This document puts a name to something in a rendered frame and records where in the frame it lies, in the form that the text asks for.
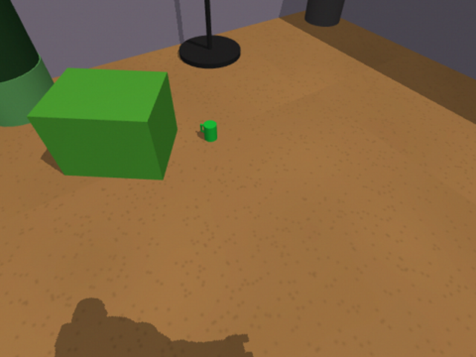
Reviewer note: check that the coat stand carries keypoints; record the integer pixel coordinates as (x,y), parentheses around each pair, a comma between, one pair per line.
(209,51)

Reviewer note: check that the potted plant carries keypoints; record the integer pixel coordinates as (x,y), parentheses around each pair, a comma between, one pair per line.
(24,79)

